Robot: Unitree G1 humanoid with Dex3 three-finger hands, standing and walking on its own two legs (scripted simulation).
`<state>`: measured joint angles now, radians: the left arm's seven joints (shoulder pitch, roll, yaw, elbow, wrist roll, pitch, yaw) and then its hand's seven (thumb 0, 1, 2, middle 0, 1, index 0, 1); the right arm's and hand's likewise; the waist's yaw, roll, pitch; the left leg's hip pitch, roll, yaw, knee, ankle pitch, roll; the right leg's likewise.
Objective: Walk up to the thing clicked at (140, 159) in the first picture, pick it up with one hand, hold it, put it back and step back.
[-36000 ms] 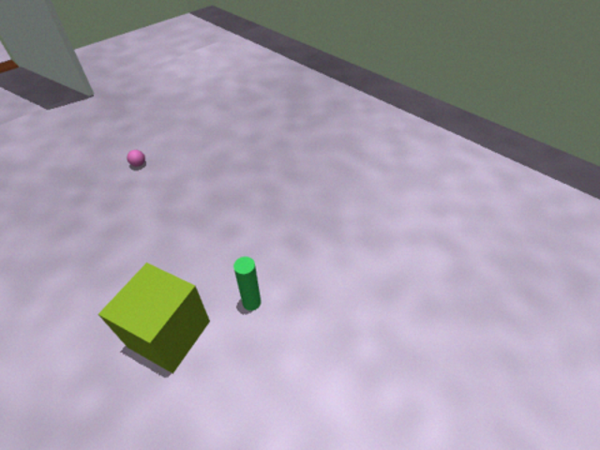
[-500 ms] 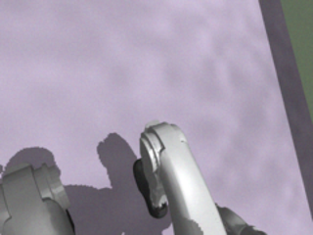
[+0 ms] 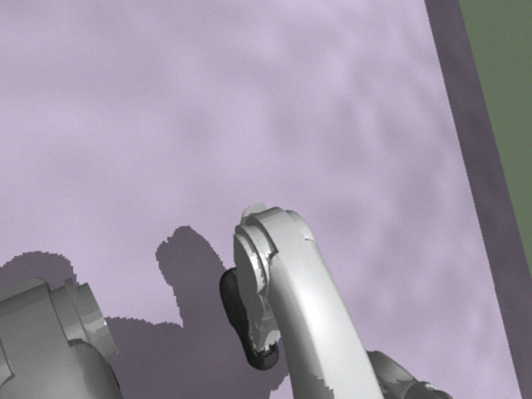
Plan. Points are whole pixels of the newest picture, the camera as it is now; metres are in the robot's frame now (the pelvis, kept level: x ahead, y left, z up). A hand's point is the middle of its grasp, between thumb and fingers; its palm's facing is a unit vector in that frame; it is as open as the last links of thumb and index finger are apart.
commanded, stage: open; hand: left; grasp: from above
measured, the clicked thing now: out of the picture +0.45 +0.34 -0.25
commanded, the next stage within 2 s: withdraw in 0.38 s
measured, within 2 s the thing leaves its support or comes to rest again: neither
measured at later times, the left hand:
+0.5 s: hand out of the picture +0.44 +0.34 -0.22, palm faces -0.42 -0.17 -0.89, open 13.8 cm
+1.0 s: hand out of the picture +0.43 +0.36 -0.05, palm faces -0.38 -0.09 -0.92, open 14.1 cm
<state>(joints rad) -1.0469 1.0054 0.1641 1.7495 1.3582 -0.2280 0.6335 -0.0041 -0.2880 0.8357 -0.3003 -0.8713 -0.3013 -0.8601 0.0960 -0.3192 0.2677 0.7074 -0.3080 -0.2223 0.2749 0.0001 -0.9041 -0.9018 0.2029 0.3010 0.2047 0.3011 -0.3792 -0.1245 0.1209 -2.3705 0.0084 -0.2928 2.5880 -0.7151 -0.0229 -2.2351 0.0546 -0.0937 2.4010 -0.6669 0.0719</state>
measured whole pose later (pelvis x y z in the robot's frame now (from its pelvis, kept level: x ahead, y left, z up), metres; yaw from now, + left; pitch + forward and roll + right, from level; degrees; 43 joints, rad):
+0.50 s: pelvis +0.00 +0.00 +0.00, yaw +0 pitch +27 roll -14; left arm -1.03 1.00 0.16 1.72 1.33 -0.25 0.59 0.00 -0.50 1.02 -0.09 -1.05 -0.09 -1.04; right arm 0.10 -0.32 0.26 0.70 -0.29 -0.21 0.27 0.00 -0.90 -0.90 0.20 0.30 0.20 0.30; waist -0.37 -0.11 0.13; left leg -2.36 0.01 -0.29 2.57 -0.71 -0.02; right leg -2.23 0.05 -0.09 2.39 -0.67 0.08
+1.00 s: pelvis +0.00 -0.01 +0.06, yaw +7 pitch +34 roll -9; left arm -0.90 0.72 0.03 1.23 1.16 -0.08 0.23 0.00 -0.53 1.02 -0.10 -1.00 -0.08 -1.01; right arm 0.14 -0.28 0.04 0.71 -0.11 -0.04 0.24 0.00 -0.91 -0.91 0.20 0.30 0.20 0.30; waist -0.20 0.03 -0.12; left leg -2.26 0.02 -0.16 2.34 -0.69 -0.01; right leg -2.16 0.00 -0.02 2.24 -0.68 0.06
